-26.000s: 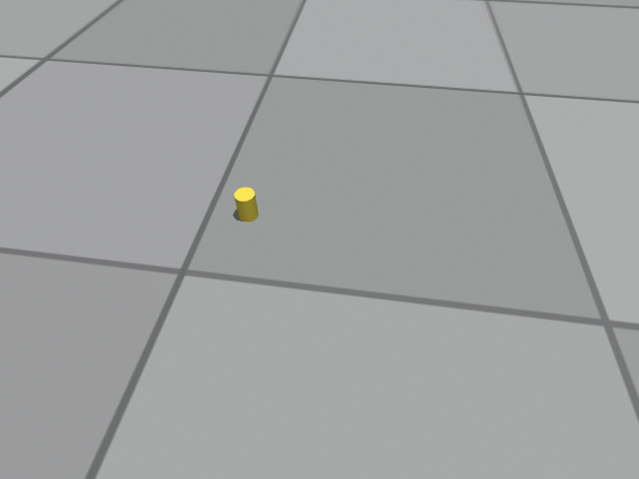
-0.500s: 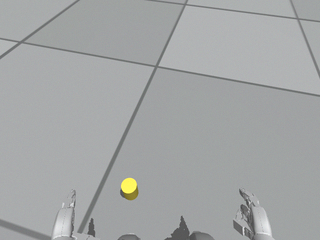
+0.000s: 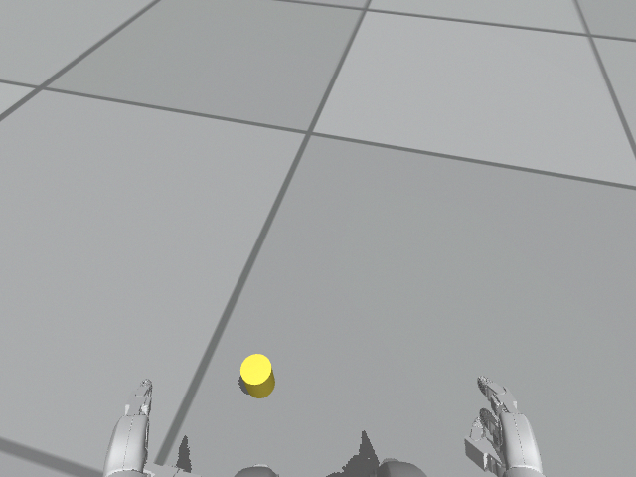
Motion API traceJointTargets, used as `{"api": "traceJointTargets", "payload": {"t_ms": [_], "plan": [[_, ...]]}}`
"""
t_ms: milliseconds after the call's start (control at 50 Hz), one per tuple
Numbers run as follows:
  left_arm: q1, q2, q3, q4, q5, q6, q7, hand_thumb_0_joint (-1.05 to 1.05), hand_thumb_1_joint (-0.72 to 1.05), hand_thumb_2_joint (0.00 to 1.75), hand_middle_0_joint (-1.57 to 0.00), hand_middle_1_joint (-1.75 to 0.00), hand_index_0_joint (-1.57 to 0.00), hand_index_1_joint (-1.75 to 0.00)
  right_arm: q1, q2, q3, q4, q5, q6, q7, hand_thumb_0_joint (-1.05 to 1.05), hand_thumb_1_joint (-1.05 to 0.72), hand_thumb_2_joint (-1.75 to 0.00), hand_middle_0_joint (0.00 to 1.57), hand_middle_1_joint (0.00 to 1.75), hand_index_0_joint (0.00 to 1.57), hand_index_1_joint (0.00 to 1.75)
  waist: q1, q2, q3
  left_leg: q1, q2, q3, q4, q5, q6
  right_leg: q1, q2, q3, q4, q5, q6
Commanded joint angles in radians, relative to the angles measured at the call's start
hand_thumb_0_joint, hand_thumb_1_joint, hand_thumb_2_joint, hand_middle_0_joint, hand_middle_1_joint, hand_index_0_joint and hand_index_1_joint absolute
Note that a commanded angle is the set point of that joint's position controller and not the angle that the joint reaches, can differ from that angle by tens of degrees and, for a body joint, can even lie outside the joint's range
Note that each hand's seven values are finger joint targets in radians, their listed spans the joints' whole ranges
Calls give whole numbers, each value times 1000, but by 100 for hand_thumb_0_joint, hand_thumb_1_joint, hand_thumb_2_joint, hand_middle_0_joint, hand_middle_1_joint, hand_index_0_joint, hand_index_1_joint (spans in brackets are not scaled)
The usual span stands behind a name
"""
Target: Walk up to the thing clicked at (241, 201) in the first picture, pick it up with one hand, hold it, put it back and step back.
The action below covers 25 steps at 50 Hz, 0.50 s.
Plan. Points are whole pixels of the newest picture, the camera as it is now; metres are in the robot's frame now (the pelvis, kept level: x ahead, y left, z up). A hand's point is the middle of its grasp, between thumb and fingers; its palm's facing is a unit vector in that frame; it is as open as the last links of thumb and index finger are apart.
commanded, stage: home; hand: left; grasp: from the side
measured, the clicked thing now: (258, 376) +0.46 +0.17 -0.66
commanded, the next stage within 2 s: stand in 0.60 s
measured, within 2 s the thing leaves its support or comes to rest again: neither
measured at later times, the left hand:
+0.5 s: hand (183, 442) +0.18 +0.18 -0.06, palm faces +0.11 -0.95 -0.28, open 17.3 cm
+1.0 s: hand (179, 451) +0.17 +0.18 -0.06, palm faces +0.11 -0.95 -0.28, open 12.7 cm
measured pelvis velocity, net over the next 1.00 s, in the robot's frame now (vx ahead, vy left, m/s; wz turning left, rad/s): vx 0.00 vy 0.00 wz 0.00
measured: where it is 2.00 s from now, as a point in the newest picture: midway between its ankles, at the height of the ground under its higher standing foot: outside the picture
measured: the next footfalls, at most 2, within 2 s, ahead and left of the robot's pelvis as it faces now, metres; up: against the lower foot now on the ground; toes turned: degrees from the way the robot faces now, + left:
none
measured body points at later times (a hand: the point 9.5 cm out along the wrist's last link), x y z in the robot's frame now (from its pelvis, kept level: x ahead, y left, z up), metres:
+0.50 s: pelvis +0.01 +0.00 +0.00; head +0.03 +0.00 +0.45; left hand +0.17 +0.23 -0.04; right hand +0.17 -0.24 -0.08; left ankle +0.00 +0.13 -0.69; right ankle +0.02 -0.14 -0.69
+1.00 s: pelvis +0.00 +0.00 +0.00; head +0.02 +0.00 +0.45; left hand +0.16 +0.23 -0.04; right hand +0.16 -0.24 -0.08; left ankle +0.00 +0.13 -0.69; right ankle +0.02 -0.14 -0.69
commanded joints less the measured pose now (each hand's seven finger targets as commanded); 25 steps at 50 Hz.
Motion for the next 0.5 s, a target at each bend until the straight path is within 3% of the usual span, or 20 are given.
{"api": "traceJointTargets", "payload": {"t_ms": [0,240,320,380,420,480], "plan": [[-29,102,58,-192,13,-54,9,0,-53,7,-5,-6,-5,-6,-72,-114,-52,-163,-3,-59,-18,0,-90,-90,20,30,20,30,-5,-22,-88,29,-37,29,-178,153,22,91,43,-19,-141,107,-25],[-29,98,56,-197,13,-48,6,0,-51,9,-5,-7,-6,-6,-59,-115,-55,-150,-5,-62,-19,0,-90,-90,20,30,20,30,-7,-4,-105,58,-33,26,-165,243,16,98,45,-25,-119,185,-28],[7,104,67,-185,15,-46,6,0,-52,7,-5,-6,-5,-6,-57,-114,-59,-153,-7,-59,-22,0,-90,-90,20,30,20,30,0,-24,-143,64,-36,33,-140,309,18,133,41,-21,-114,252,-24],[-17,89,48,-178,13,-48,3,0,-52,7,-5,-6,-5,-6,-62,-116,-57,-152,-7,-54,-19,0,-90,-90,20,30,20,30,-10,-21,-99,55,-36,35,-149,280,17,109,41,-19,-123,226,-24],[-27,99,61,-197,13,-49,4,0,-53,7,-5,-6,-5,-6,-59,-113,-57,-148,-7,-56,-19,0,-90,-90,20,30,20,30,-4,0,-132,63,-35,28,-153,289,15,122,42,-22,-115,225,-28],[-7,101,65,-182,12,-47,4,0,-50,9,-5,-7,-6,-6,-62,-114,-58,-153,-6,-52,-17,0,-90,-90,20,30,20,30,-1,-17,-110,57,-36,34,-145,298,16,123,39,-20,-121,238,-24]]}}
